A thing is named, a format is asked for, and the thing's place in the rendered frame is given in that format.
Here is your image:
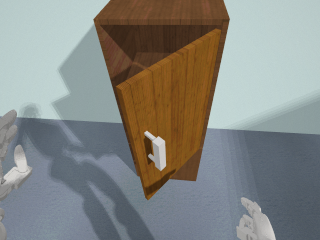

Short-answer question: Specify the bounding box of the left robot hand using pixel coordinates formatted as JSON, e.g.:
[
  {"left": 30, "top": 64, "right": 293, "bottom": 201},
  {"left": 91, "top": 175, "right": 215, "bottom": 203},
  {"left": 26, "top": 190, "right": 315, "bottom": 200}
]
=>
[{"left": 0, "top": 109, "right": 33, "bottom": 203}]

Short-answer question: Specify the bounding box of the handle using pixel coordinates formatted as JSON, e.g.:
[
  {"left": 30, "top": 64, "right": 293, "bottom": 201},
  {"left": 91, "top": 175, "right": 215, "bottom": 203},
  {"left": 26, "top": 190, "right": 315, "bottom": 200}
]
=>
[{"left": 144, "top": 131, "right": 166, "bottom": 171}]

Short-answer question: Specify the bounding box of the right robot hand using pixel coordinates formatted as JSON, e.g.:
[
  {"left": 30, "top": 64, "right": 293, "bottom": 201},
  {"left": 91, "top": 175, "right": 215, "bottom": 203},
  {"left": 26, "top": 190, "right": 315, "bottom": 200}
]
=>
[{"left": 236, "top": 197, "right": 276, "bottom": 240}]

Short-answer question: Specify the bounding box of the cupboard door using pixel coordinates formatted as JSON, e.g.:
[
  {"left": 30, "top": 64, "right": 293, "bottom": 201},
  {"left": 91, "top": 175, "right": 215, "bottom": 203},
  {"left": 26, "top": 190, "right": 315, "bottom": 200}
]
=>
[{"left": 116, "top": 28, "right": 222, "bottom": 200}]

